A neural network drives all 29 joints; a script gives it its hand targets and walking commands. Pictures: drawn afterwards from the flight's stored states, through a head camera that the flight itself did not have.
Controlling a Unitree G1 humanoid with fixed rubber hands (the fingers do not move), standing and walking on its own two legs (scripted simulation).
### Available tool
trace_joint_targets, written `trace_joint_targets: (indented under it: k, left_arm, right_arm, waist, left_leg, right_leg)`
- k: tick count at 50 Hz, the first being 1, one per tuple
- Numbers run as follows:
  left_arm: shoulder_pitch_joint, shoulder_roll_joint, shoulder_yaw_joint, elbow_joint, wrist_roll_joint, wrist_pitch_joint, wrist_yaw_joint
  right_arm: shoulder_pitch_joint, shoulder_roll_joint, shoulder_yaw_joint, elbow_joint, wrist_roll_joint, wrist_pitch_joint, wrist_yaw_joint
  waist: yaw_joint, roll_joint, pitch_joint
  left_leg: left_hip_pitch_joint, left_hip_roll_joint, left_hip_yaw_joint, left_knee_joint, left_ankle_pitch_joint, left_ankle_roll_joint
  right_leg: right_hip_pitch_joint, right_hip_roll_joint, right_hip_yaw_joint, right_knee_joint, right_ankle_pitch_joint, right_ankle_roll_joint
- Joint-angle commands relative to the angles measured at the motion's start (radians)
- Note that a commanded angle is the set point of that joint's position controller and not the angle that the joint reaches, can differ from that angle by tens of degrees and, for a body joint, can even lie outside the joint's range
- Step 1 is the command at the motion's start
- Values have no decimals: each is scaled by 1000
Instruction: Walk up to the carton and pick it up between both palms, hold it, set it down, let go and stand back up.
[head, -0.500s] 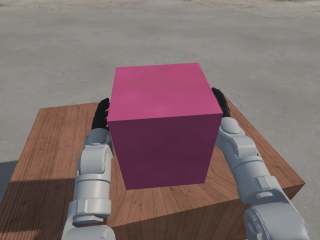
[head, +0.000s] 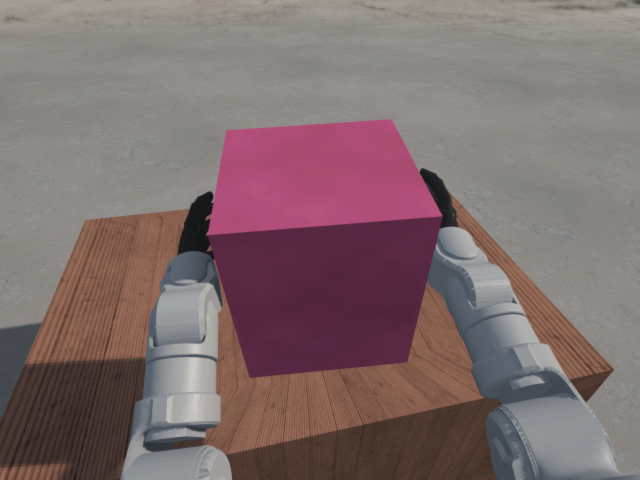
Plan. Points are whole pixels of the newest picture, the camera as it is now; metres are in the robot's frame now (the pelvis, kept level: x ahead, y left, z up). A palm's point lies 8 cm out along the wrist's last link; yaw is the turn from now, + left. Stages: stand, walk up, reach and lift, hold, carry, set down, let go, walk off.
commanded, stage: hold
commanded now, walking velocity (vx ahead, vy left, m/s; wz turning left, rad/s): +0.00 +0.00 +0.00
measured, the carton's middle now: (319, 250) +0.37 +0.00 +0.15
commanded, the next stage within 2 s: none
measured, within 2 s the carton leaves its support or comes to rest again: neither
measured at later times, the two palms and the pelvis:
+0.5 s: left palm (197, 252) +0.36 +0.15 +0.17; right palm (438, 227) +0.37 -0.15 +0.19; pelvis +0.00 +0.00 +0.00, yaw +0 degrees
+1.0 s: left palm (200, 253) +0.36 +0.15 +0.17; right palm (440, 231) +0.37 -0.16 +0.18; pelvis +0.00 +0.00 +0.00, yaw +0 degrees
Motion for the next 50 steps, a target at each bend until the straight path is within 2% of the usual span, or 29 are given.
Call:
trace_joint_targets:
  k: [1, 4, 6, 7, 9, 11, 12, 14, 16, 19, 22, 23, 26, 28, 30, 32, 33, 35, 37, 38, 39, 43, 45, 48, 49, 50]
  left_arm:
    - [-774, -654, -598, -190, -152, -65, -138]
    - [-769, -655, -588, -151, -138, -49, -141]
    - [-775, -644, -559, -122, -130, -47, -146]
    - [-788, -652, -568, -135, -127, -48, -145]
    - [-824, -660, -564, -129, -139, -58, -144]
    - [-841, -661, -575, -159, -151, -65, -136]
    - [-832, -663, -566, -140, -147, -62, -134]
    - [-819, -664, -570, -139, -142, -56, -133]
    - [-821, -653, -563, -143, -137, -53, -134]
    - [-813, -658, -568, -145, -139, -52, -132]
    - [-786, -672, -595, -191, -145, -51, -133]
    - [-785, -669, -592, -190, -143, -49, -134]
    - [-771, -663, -602, -198, -146, -49, -137]
    - [-753, -650, -588, -195, -137, -43, -140]
    - [-763, -644, -579, -176, -125, -39, -144]
    - [-779, -646, -579, -213, -135, -49, -144]
    - [-778, -657, -599, -234, -147, -52, -143]
    - [-749, -667, -604, -215, -146, -45, -137]
    - [-734, -646, -592, -190, -131, -38, -138]
    - [-730, -636, -576, -177, -121, -33, -141]
    - [-744, -635, -585, -183, -123, -32, -145]
    - [-769, -634, -584, -197, -131, -39, -145]
    - [-765, -646, -605, -222, -142, -47, -142]
    - [-734, -650, -605, -210, -143, -39, -145]
    - [-742, -633, -579, -196, -130, -40, -148]
    - [-753, -622, -571, -182, -123, -39, -151]
  right_arm:
    - [-772, 756, 410, -364, 83, -49, 73]
    - [-771, 737, 385, -341, 69, -40, 73]
    - [-790, 754, 368, -304, 62, -38, 78]
    - [-785, 755, 365, -296, 54, -41, 84]
    - [-825, 770, 367, -308, 62, -51, 91]
    - [-829, 774, 381, -323, 60, -55, 89]
    - [-833, 771, 382, -325, 68, -52, 89]
    - [-810, 768, 380, -302, 69, -49, 85]
    - [-797, 760, 366, -283, 63, -48, 86]
    - [-792, 738, 360, -275, 69, -47, 90]
    - [-781, 748, 391, -342, 88, -57, 86]
    - [-781, 744, 393, -339, 92, -53, 81]
    - [-769, 747, 404, -359, 93, -49, 76]
    - [-734, 735, 398, -346, 82, -44, 74]
    - [-742, 720, 383, -316, 73, -42, 77]
    - [-757, 749, 391, -343, 76, -49, 79]
    - [-777, 757, 417, -398, 86, -58, 79]
    - [-785, 747, 434, -422, 101, -61, 74]
    - [-771, 732, 418, -396, 90, -54, 72]
    - [-757, 728, 413, -368, 84, -50, 70]
    - [-748, 718, 392, -340, 69, -47, 72]
    - [-769, 744, 396, -364, 72, -53, 71]
    - [-760, 747, 414, -389, 80, -56, 66]
    - [-750, 736, 418, -400, 89, -53, 63]
    - [-747, 734, 406, -371, 79, -47, 63]
    - [-745, 736, 396, -352, 69, -45, 67]
  waist:
    - [-12, 37, -407]
    - [-16, 54, -359]
    - [1, 32, -325]
    - [-5, 42, -342]
    - [-2, 38, -371]
    - [-8, 36, -426]
    - [5, 33, -408]
    - [1, 56, -388]
    - [-4, 47, -375]
    - [-13, 64, -383]
    - [-12, 71, -435]
    - [-22, 62, -432]
    - [-14, 59, -418]
    - [-22, 51, -364]
    - [-26, 62, -343]
    - [-8, 41, -385]
    - [-5, 40, -431]
    - [-2, 50, -433]
    - [-11, 49, -398]
    - [-1, 42, -354]
    - [-22, 49, -343]
    - [-20, 39, -392]
    - [-24, 56, -416]
    - [-22, 46, -408]
    - [-13, 32, -368]
    - [-16, 30, -358]
  left_leg:
    - [178, -27, 15, -41, 267, -40]
    - [163, -24, 14, -58, 204, -38]
    - [148, -18, 18, -68, 172, -26]
    - [155, -15, 16, -76, 160, -29]
    - [154, -16, 18, -63, 176, -27]
    - [169, -21, 19, -52, 209, -29]
    - [166, -18, 15, -51, 205, -27]
    - [159, -21, 24, -53, 207, -31]
    - [168, -17, 28, -54, 200, -34]
    - [177, -16, 17, -48, 215, -39]
    - [203, -19, 15, -26, 304, -48]
    - [204, -17, 14, -26, 310, -48]
    - [192, -20, 9, -27, 309, -48]
    - [183, -20, 10, -33, 298, -42]
    - [179, -17, 15, -47, 258, -44]
    - [164, -17, 13, -46, 265, -36]
    - [171, -22, 13, -36, 279, -36]
    - [199, -21, 15, -25, 328, -46]
    - [202, -19, 9, -24, 307, -40]
    - [179, -18, 20, -35, 274, -38]
    - [176, -20, 20, -45, 241, -36]
    - [161, -22, 16, -42, 257, -27]
    - [186, -22, 15, -31, 299, -39]
    - [201, -23, 15, -27, 316, -43]
    - [180, -20, 10, -37, 283, -35]
    - [155, -24, 20, -47, 234, -31]
  right_leg:
    - [36, 33, -16, -35, 212, 49]
    - [7, 27, -14, -48, 139, 44]
    - [-12, 24, -16, -56, 87, 42]
    - [-14, 27, -20, -56, 59, 41]
    - [-13, 26, -18, -50, 80, 33]
    - [3, 31, -20, -39, 126, 42]
    - [9, 30, -18, -40, 130, 43]
    - [10, 27, -17, -41, 131, 45]
    - [4, 29, -20, -47, 113, 43]
    - [-11, 29, -16, -44, 114, 36]
    - [27, 33, -18, -34, 203, 45]
    - [33, 35, -23, -34, 205, 45]
    - [30, 33, -17, -32, 225, 42]
    - [28, 33, -18, -37, 219, 49]
    - [17, 32, -23, -42, 161, 46]
    - [26, 29, -20, -37, 182, 44]
    - [46, 29, -17, -28, 214, 50]
    - [58, 37, -23, -25, 254, 52]
    - [28, 35, -22, -35, 221, 46]
    - [24, 34, -25, -41, 189, 49]
    - [10, 31, -18, -45, 162, 48]
    - [38, 22, -15, -32, 217, 52]
    - [49, 27, -16, -22, 263, 54]
    - [48, 33, -21, -33, 250, 54]
    - [32, 32, -20, -40, 217, 52]
    - [31, 29, -21, -43, 178, 55]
